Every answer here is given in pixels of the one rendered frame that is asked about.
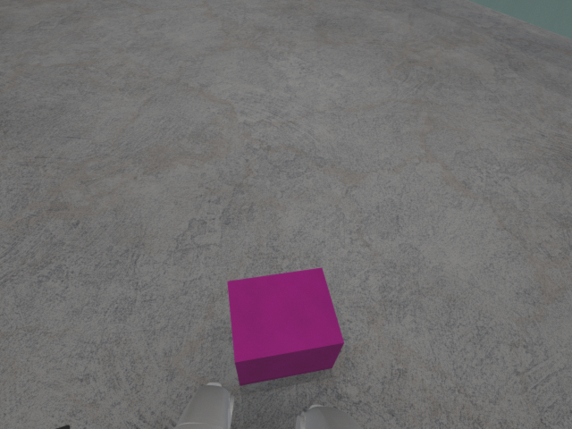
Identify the right robot thigh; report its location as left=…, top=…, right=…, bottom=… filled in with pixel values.
left=296, top=407, right=362, bottom=429

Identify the carton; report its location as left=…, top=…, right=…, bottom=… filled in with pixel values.
left=228, top=268, right=344, bottom=385

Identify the robot thigh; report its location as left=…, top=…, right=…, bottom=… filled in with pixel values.
left=296, top=407, right=362, bottom=429
left=173, top=385, right=234, bottom=429

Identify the left robot thigh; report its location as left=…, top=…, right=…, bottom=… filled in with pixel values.
left=173, top=385, right=234, bottom=429

